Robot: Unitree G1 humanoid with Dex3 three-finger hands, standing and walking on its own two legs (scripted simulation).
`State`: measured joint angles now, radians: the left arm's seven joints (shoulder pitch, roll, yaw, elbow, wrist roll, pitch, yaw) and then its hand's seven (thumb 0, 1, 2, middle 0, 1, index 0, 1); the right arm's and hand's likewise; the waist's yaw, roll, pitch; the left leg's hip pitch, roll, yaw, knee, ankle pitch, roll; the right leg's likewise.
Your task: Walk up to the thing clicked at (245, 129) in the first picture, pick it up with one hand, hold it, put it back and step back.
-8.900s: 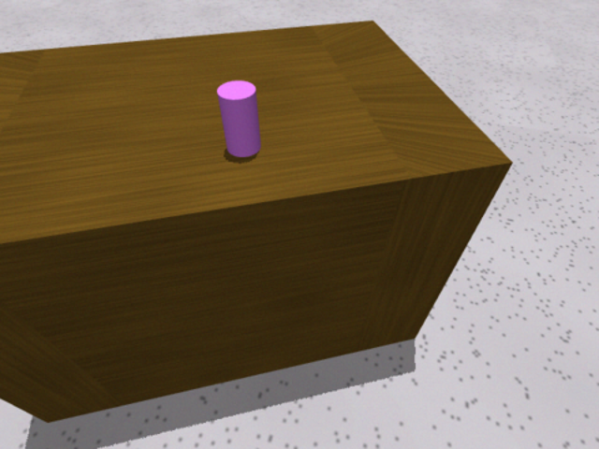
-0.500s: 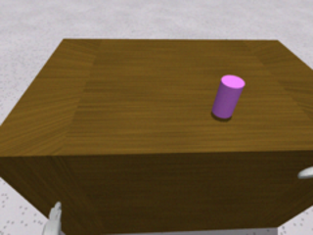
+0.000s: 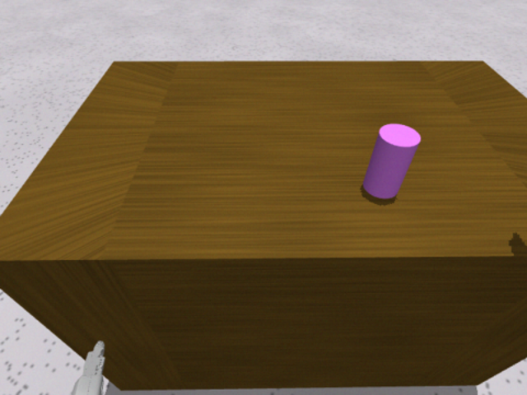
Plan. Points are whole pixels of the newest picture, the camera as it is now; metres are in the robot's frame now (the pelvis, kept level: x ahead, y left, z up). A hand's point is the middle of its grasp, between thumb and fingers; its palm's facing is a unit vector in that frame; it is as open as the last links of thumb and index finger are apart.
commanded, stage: go down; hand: right
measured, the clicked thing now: (389, 162) +0.51 -0.24 +0.09
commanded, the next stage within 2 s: none
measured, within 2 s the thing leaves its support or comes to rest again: neither
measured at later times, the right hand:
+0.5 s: hand out of the picture +0.36 -0.39 +0.20, palm faces +0.23 +0.97 +0.01, open 17.6 cm
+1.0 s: hand out of the picture +0.38 -0.41 +0.20, palm faces +0.26 +0.97 +0.02, open 17.7 cm
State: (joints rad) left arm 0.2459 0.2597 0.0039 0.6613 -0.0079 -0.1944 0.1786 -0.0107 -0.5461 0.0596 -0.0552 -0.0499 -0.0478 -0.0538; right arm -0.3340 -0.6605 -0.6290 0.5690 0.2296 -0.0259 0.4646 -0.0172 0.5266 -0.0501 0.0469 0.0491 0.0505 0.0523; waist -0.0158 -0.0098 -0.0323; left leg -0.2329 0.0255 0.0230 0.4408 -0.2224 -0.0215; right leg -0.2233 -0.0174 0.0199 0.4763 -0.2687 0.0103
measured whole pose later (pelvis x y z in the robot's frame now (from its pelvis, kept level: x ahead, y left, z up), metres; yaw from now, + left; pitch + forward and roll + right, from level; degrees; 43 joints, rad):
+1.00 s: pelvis +0.01 -0.01 -0.01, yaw +0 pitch +8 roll +2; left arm 0.25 0.27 -0.08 0.59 0.00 -0.21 0.21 -0.01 -0.55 0.07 -0.06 -0.05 -0.05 -0.06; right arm -0.73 -0.97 -0.66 1.11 0.17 0.04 0.60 -0.02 0.60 -0.06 0.03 0.05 0.04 0.06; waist 0.06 0.00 -0.07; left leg -0.41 0.01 0.03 0.51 -0.25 -0.02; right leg -0.42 -0.03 0.03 0.60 -0.33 0.01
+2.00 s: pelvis +0.01 -0.01 -0.01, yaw +0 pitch +10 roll +3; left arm 0.28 0.27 -0.09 0.54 0.01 -0.21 0.20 -0.01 -0.54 0.06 -0.06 -0.05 -0.05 -0.05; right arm -0.81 -1.05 -0.65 1.18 0.14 0.04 0.60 -0.02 0.61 -0.06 0.03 0.06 0.04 0.06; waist 0.08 -0.01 -0.08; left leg -0.45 0.01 0.03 0.54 -0.26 -0.03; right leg -0.48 -0.03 0.03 0.65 -0.35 0.00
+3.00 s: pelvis -0.01 -0.01 -0.04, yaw +2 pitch +16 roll +3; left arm 0.33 0.25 -0.02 0.33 0.02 -0.14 0.05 -0.01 -0.53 0.04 -0.07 -0.06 -0.07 -0.06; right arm -0.85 -0.64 -0.52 1.14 0.10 -0.19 0.25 -0.02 0.53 -0.07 0.03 0.05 0.03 0.05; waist 0.15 -0.01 -0.13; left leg -0.73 0.00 0.01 0.80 -0.35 -0.03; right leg -0.74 -0.05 0.02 0.89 -0.44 0.01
